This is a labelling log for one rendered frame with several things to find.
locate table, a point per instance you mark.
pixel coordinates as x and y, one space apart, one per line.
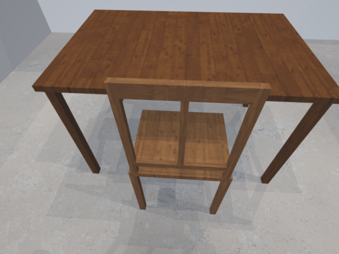
204 46

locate chair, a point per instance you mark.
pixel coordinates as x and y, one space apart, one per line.
183 144

